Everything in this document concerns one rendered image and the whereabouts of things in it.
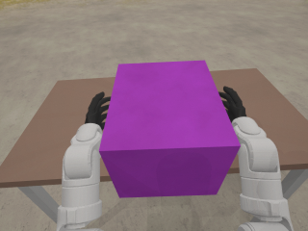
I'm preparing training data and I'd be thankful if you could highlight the robot left hand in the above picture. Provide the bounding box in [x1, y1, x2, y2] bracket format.
[85, 91, 111, 130]

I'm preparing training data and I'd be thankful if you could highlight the robot left forearm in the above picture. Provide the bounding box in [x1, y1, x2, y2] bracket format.
[56, 123, 103, 231]

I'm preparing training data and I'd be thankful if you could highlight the robot right forearm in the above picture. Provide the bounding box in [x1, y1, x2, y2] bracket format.
[231, 116, 294, 231]

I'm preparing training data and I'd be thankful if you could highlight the table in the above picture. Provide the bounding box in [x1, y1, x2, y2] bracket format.
[0, 68, 308, 230]

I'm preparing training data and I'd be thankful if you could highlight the robot right hand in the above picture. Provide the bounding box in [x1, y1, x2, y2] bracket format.
[218, 86, 246, 123]

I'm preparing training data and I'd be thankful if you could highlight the carton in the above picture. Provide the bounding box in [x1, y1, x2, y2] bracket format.
[99, 60, 241, 198]

